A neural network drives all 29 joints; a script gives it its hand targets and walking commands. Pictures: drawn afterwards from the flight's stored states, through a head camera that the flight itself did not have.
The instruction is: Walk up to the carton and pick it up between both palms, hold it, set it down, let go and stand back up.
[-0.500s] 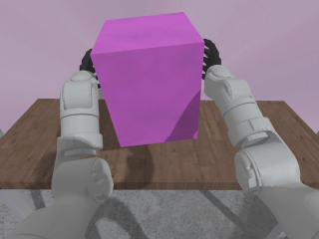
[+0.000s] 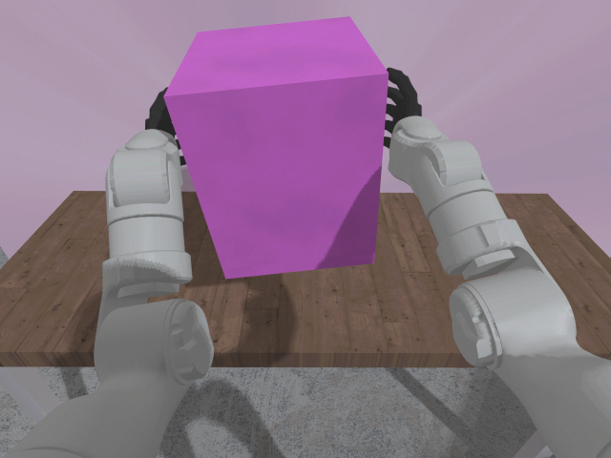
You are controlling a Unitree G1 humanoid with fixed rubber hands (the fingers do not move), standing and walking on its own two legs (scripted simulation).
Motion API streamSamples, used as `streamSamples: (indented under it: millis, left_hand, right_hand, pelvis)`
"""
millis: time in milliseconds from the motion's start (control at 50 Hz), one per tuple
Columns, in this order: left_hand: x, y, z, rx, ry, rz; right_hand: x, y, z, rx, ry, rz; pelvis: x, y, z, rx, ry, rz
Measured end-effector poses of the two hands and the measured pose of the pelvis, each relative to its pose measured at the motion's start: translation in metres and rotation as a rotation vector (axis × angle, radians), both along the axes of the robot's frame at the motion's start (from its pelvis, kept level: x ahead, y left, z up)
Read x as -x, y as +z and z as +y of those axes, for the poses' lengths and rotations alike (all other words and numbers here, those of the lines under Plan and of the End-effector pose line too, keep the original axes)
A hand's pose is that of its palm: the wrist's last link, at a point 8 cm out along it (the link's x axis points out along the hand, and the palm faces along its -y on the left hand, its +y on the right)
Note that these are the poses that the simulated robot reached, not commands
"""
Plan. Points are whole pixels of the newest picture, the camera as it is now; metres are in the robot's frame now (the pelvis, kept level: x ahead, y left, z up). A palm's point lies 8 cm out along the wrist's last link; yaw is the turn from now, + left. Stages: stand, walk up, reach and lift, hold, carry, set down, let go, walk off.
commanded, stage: hold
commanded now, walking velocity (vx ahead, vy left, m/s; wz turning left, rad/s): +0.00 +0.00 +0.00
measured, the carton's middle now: (287, 149) +0.41 +0.01 +0.26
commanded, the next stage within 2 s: none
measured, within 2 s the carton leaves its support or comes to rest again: neither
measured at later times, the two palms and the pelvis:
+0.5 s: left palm (154, 147) +0.37 +0.16 +0.28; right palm (399, 129) +0.37 -0.13 +0.30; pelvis +0.00 +0.00 +0.00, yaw +0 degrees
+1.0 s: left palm (152, 146) +0.37 +0.17 +0.29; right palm (398, 130) +0.37 -0.13 +0.29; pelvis +0.00 +0.00 +0.00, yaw +1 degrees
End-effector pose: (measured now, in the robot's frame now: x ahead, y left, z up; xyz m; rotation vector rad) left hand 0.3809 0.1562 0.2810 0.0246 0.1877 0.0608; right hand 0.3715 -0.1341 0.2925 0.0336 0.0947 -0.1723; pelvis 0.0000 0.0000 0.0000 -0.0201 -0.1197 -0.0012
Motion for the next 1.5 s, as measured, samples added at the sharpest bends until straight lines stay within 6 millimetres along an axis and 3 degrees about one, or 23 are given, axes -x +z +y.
streamSamples:
  millis: [1500]
  left_hand:
    - [0.003,0.006,0.011,-0.01,0.019,-0.01]
  right_hand:
    - [-0.001,0.001,0.011,0.014,0.019,0.031]
  pelvis:
    - [-0.002,0.0,0.001,0.003,0.012,0.002]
